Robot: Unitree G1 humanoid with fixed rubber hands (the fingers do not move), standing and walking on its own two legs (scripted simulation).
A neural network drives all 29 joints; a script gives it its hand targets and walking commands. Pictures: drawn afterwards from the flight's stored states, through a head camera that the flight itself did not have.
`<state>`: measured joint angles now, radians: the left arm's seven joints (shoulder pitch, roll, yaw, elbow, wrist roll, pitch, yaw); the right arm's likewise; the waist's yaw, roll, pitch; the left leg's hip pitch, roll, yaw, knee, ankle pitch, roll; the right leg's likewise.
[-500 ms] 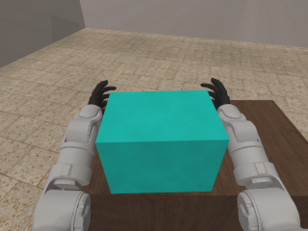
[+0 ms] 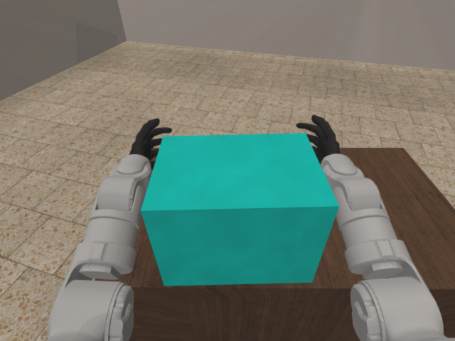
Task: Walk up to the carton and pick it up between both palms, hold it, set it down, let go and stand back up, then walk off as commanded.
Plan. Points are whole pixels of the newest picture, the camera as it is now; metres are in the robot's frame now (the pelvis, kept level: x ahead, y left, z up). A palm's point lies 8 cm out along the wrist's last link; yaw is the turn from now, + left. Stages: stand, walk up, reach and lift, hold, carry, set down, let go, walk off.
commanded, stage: hold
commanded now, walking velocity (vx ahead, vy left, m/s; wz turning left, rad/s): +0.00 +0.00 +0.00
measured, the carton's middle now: (236, 208) +0.32 +0.00 +0.13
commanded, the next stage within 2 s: set down in 0.42 s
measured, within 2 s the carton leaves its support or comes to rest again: neither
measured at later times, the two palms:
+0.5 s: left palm (141, 158) +0.38 +0.17 +0.19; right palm (326, 157) +0.39 -0.15 +0.18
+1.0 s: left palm (145, 155) +0.42 +0.18 +0.16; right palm (313, 151) +0.44 -0.15 +0.16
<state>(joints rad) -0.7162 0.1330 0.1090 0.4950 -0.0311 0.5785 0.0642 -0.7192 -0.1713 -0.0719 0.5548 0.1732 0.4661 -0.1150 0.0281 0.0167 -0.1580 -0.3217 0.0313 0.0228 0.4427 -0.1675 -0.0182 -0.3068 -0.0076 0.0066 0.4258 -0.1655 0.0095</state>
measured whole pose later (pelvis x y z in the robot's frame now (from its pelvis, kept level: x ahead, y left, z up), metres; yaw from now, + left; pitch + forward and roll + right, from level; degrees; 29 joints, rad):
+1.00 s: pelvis +0.02 -0.01 +0.00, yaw +0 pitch +4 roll +0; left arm -0.72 0.09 0.26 0.53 0.10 0.34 -0.03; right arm -0.80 -0.11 -0.15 0.72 0.05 0.17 -0.04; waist 0.03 0.02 -0.07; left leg -0.30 0.03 0.02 0.38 -0.16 -0.02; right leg -0.30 -0.01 0.01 0.41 -0.18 0.01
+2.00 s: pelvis +0.04 +0.00 +0.00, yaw +0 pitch +5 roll +0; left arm -0.60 0.04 0.26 0.61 0.10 0.10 0.03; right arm -0.75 -0.11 -0.16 0.89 -0.05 -0.08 0.02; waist 0.03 0.02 -0.02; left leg -0.27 0.03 0.02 0.38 -0.19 -0.02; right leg -0.26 -0.01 0.00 0.37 -0.20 0.01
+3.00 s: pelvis +0.06 +0.00 +0.00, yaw +0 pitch +6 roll +0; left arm -0.61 0.03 0.27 0.87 0.10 -0.14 0.06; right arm -0.75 -0.10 -0.27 1.04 -0.18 -0.23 0.06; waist 0.03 0.02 0.00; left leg -0.27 0.03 0.02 0.38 -0.21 -0.02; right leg -0.26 -0.01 0.00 0.37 -0.22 0.01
